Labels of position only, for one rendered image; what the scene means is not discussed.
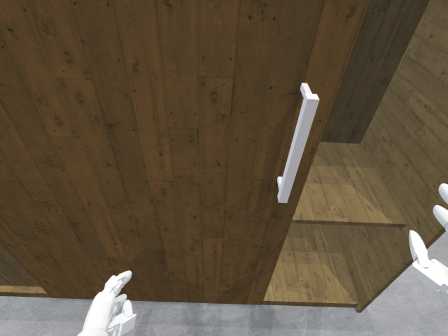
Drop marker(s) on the wardrobe door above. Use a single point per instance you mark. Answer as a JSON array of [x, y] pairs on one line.
[[148, 136], [12, 273]]

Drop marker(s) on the handle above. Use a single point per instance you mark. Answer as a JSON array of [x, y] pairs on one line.
[[304, 123]]

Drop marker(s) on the right robot hand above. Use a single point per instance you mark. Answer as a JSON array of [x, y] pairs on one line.
[[433, 273]]

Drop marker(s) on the left robot hand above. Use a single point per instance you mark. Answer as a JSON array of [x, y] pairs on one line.
[[102, 312]]

